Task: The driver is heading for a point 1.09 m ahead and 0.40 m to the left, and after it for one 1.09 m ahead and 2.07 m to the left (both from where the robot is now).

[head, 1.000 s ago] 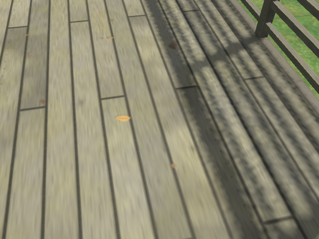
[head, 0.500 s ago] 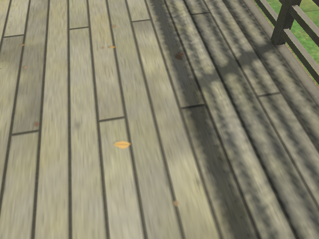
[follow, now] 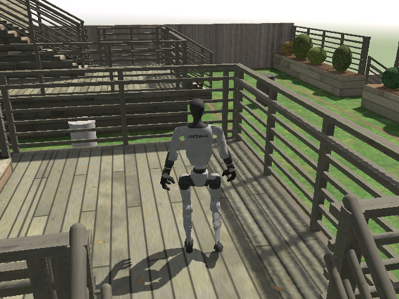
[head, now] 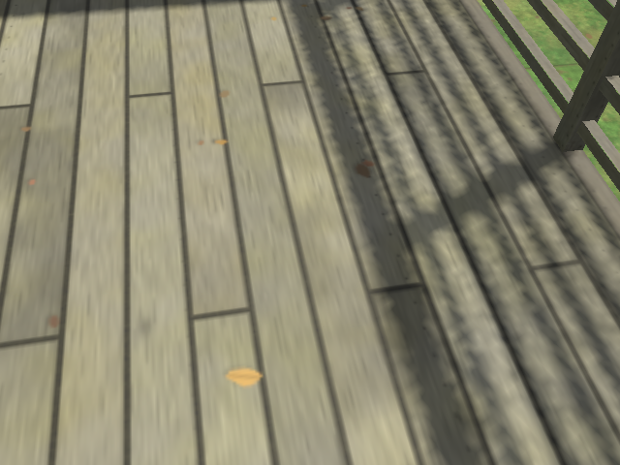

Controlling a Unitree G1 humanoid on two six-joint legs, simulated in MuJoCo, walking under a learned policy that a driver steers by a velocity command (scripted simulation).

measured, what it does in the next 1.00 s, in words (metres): walks ahead, turning left: right foot, then left foot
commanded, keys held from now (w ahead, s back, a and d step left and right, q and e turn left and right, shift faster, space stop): w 0.30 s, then w+q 0.70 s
